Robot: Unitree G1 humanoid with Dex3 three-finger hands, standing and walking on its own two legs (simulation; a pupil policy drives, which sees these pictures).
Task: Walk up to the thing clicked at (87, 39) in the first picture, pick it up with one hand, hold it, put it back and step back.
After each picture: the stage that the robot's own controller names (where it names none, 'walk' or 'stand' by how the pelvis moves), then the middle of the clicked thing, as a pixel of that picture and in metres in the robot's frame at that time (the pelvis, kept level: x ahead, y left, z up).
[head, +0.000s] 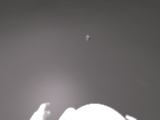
stand; (87, 38) +1.78 +0.07 -0.72
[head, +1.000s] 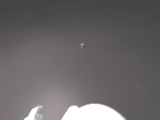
walk; (82, 46) +1.66 +0.31 -0.71
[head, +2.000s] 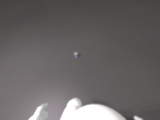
walk; (76, 55) +1.12 +0.36 -0.72
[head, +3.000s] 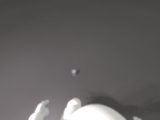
walk; (74, 73) +0.72 +0.31 -0.72
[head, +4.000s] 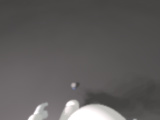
walk; (73, 86) +0.50 +0.25 -0.72
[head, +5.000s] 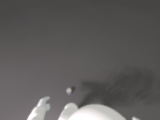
stand; (69, 91) +0.37 +0.24 -0.70
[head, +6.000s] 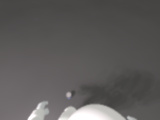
stand; (69, 95) +0.34 +0.21 -0.72
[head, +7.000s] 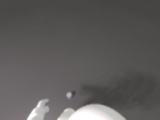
stand; (69, 96) +0.34 +0.20 -0.71
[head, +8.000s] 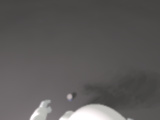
stand; (69, 97) +0.33 +0.22 -0.72
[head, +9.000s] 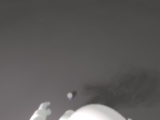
stand; (70, 96) +0.32 +0.22 -0.72
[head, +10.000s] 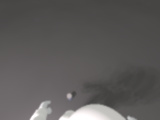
stand; (69, 96) +0.31 +0.23 -0.72
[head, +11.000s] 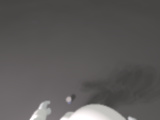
stand; (69, 100) +0.28 +0.23 -0.72
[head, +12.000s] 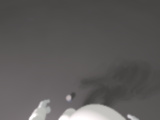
stand; (69, 98) +0.27 +0.22 -0.72
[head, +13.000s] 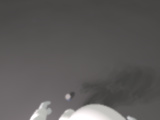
stand; (68, 97) +0.31 +0.24 -0.72
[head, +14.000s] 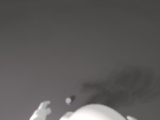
stand; (68, 101) +0.27 +0.22 -0.72
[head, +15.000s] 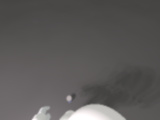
stand; (69, 99) +0.30 +0.22 -0.72
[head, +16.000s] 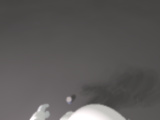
stand; (69, 100) +0.30 +0.22 -0.72
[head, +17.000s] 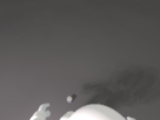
go down; (69, 100) +0.29 +0.22 -0.72
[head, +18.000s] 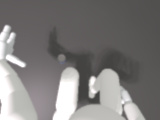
go down; (61, 59) +0.42 +0.19 -0.35
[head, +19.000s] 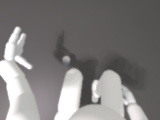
approach; (66, 61) +0.42 +0.17 -0.32
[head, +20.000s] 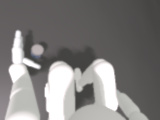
close in; (36, 52) +0.43 +0.21 -0.23
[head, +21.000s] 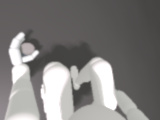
close; (27, 51) +0.42 +0.23 -0.23
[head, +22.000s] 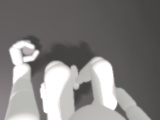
lift; (27, 51) +0.41 +0.22 -0.23
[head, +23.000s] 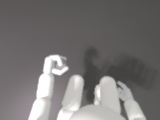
lift; (61, 66) +0.33 +0.20 -0.05
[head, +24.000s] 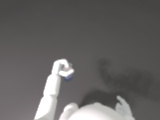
hold; (67, 72) +0.32 +0.16 +0.00
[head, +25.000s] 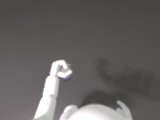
hold; (65, 73) +0.32 +0.17 -0.01
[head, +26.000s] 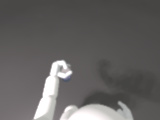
hold; (65, 73) +0.32 +0.17 -0.01
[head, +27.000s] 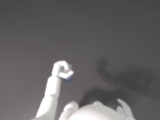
crouch; (67, 73) +0.32 +0.16 -0.03
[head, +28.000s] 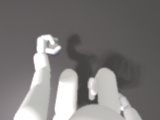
lower; (53, 48) +0.46 +0.21 -0.10
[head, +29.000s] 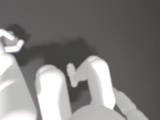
lower; (12, 44) +0.46 +0.26 -0.24
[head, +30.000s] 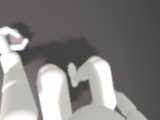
lower; (16, 42) +0.46 +0.25 -0.25
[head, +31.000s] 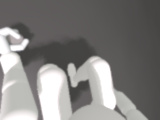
lower; (16, 42) +0.46 +0.25 -0.25
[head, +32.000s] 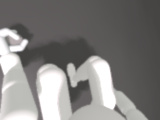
lower; (15, 43) +0.46 +0.25 -0.25
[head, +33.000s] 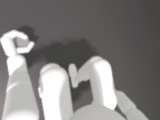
loosen; (21, 44) +0.45 +0.24 -0.25
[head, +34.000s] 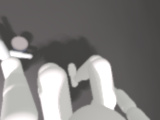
withdraw; (20, 45) +0.44 +0.23 -0.25
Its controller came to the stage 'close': yes
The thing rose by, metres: 0.72
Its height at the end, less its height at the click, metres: +0.00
